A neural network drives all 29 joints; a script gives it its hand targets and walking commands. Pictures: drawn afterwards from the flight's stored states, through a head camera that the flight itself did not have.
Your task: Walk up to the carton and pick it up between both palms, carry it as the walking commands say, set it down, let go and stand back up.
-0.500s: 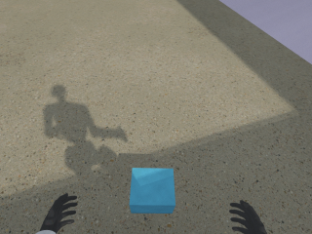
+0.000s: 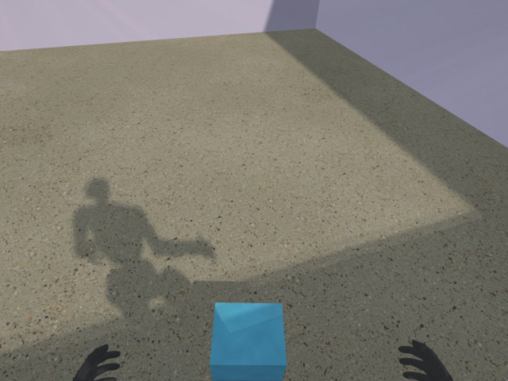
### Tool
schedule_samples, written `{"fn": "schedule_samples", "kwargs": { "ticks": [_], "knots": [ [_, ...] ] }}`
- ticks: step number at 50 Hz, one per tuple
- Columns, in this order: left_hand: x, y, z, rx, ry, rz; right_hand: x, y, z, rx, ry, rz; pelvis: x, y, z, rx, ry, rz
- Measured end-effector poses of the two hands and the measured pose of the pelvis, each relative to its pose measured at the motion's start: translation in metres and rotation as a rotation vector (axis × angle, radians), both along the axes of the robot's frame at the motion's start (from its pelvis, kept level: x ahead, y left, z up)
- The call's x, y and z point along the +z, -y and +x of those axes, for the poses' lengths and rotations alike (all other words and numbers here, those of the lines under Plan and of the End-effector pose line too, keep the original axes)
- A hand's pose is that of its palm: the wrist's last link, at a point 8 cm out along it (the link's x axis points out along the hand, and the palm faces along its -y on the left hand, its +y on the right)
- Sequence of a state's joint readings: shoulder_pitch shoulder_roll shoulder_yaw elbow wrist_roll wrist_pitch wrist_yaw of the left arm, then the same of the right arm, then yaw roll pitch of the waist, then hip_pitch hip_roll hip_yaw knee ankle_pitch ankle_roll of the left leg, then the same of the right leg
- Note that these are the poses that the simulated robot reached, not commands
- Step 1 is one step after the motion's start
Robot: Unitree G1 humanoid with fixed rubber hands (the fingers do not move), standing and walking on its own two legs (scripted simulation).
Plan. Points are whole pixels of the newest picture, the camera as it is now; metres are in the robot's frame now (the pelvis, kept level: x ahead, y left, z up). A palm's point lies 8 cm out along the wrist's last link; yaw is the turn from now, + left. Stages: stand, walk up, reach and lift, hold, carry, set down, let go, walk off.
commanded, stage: stand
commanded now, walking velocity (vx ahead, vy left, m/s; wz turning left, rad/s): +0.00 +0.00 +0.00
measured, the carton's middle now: (248, 341) +0.47 -0.02 -0.68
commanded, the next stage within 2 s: none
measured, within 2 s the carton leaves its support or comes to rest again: neither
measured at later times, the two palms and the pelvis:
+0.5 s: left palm out of the picture +0.15 +0.26 -0.08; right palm out of the picture +0.13 -0.30 -0.05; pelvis +0.00 +0.00 +0.00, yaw +0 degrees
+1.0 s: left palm out of the picture +0.14 +0.26 -0.08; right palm out of the picture +0.12 -0.30 -0.05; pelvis -0.01 +0.00 +0.00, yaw +0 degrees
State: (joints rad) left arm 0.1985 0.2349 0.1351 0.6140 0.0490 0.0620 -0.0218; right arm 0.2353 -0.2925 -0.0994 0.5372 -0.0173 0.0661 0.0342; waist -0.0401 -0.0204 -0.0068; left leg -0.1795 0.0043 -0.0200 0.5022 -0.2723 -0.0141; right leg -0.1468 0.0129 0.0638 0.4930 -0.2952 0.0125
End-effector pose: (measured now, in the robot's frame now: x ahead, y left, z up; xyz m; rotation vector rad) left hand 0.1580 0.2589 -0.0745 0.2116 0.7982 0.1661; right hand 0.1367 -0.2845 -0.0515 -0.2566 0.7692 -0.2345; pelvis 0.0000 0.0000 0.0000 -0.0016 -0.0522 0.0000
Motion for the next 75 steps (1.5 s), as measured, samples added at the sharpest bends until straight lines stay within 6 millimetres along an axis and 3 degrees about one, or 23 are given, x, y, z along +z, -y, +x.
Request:
{"fn": "schedule_samples", "kwargs": {
  "ticks": [7,75],
  "knots": [
    [-0.003,0.0,-0.001,0.004,-0.005,0.001,0.004,0.012,0.002,0.001,0.01,-0.041,0.0,0.0,0.003,0.0,-0.005,0.0],
    [-0.009,-0.007,-0.034,0.037,-0.023,0.0,-0.006,0.016,-0.037,-0.022,0.003,-0.052,0.0,-0.001,-0.017,0.0,0.023,-0.001]
  ]
}}
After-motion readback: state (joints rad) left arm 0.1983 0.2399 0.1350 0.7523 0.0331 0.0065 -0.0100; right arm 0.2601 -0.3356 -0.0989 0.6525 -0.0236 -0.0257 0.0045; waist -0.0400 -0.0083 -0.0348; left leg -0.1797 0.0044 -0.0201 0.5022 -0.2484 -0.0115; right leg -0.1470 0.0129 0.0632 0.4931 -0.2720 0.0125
